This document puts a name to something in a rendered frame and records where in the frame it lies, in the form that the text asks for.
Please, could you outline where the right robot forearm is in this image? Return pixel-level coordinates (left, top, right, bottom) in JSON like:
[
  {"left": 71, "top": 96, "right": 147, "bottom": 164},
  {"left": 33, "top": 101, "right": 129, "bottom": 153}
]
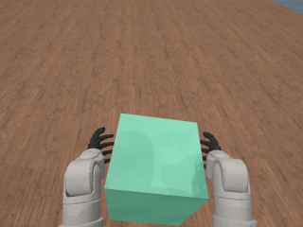
[{"left": 205, "top": 149, "right": 258, "bottom": 227}]

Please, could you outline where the robot left hand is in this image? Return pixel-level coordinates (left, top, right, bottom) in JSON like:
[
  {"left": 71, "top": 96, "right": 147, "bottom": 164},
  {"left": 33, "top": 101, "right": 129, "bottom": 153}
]
[{"left": 87, "top": 127, "right": 115, "bottom": 164}]

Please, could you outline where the robot right hand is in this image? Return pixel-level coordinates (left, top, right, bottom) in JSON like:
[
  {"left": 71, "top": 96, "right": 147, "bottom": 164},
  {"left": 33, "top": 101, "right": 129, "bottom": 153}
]
[{"left": 200, "top": 131, "right": 222, "bottom": 169}]

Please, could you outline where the carton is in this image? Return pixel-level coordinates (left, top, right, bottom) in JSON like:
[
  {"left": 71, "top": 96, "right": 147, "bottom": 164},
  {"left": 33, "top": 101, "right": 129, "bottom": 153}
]
[{"left": 104, "top": 113, "right": 209, "bottom": 226}]

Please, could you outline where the left robot forearm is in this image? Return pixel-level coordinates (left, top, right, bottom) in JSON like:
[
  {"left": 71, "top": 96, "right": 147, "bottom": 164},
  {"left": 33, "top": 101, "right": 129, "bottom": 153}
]
[{"left": 59, "top": 148, "right": 106, "bottom": 227}]

